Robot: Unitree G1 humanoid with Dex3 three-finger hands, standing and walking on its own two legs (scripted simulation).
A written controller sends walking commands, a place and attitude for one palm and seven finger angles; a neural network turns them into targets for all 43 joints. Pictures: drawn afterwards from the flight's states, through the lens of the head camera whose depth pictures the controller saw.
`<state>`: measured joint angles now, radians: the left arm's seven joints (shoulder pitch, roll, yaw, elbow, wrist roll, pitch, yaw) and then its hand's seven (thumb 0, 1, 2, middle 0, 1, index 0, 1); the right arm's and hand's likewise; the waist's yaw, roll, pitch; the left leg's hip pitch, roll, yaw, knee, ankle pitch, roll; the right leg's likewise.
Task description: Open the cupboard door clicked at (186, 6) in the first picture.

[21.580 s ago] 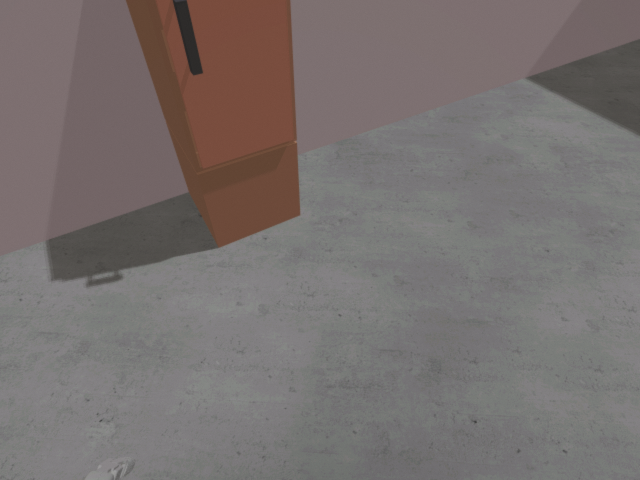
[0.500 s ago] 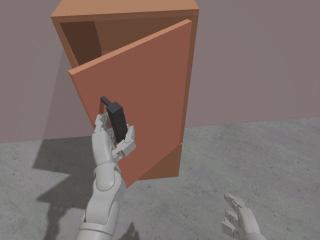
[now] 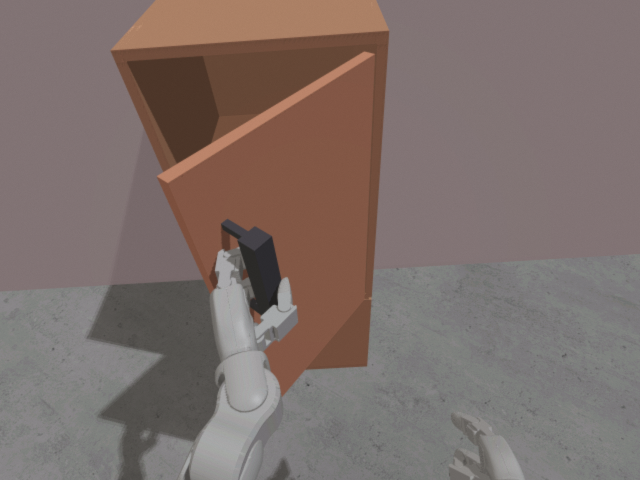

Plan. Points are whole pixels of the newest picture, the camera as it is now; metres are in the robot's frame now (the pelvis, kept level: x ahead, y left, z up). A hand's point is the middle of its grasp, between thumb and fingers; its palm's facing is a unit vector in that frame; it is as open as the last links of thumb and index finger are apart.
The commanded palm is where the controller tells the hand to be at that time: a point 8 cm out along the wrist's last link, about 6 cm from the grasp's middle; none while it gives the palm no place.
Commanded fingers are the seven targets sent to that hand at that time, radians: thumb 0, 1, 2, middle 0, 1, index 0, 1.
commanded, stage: open thumb and fingers to let go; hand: left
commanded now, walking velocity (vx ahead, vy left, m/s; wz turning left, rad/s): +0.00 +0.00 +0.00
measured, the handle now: (255, 278) +0.34 +0.10 +0.09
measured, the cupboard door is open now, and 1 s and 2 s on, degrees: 50 45 52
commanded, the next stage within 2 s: slide the hand sideways off the handle in 0.86 s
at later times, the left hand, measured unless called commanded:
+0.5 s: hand (265, 307) +0.29 +0.08 +0.11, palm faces +0.42 -0.91 -0.04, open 11.6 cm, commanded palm +0.25 +0.11 +0.09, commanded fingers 0.00 -0.50 0.30 -0.28 -1.10 -0.28 -1.10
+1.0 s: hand (272, 300) +0.30 +0.07 +0.10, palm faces +0.36 -0.93 -0.07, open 15.3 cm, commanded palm +0.25 +0.10 +0.09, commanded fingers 0.00 -0.50 0.30 -0.15 -0.30 -0.15 -0.30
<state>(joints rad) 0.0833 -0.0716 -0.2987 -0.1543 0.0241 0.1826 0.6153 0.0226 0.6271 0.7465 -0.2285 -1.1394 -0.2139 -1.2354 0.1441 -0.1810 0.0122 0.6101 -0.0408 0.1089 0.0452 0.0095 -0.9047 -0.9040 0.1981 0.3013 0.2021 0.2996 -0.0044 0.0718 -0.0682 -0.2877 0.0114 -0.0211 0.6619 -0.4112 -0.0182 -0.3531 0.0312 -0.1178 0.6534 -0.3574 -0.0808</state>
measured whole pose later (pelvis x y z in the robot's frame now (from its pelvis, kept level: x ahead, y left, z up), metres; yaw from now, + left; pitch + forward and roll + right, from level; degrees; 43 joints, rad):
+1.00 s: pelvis -0.05 +0.04 -0.01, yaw -1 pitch +3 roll +0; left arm -0.30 -0.16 -0.24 0.29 0.07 0.07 0.71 -0.01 -0.49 0.30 -0.32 -0.54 -0.27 -0.61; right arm 0.13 -0.16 0.02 0.68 -0.05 0.05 0.02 0.01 -0.90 -0.90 0.20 0.30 0.20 0.30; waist 0.03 0.04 -0.06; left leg -0.40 -0.04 0.00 0.71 -0.37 0.03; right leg -0.47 -0.02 -0.08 0.70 -0.29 -0.04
